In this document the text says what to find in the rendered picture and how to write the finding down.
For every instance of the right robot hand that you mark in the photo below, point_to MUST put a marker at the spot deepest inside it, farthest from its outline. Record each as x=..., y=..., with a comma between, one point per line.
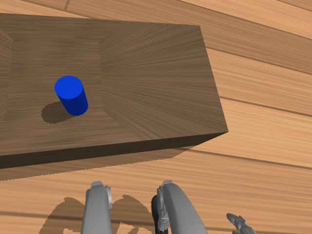
x=240, y=224

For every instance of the right robot foot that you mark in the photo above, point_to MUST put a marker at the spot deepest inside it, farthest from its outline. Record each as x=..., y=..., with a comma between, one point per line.
x=156, y=216

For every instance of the can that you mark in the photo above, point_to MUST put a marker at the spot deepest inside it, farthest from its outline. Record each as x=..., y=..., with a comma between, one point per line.
x=71, y=93

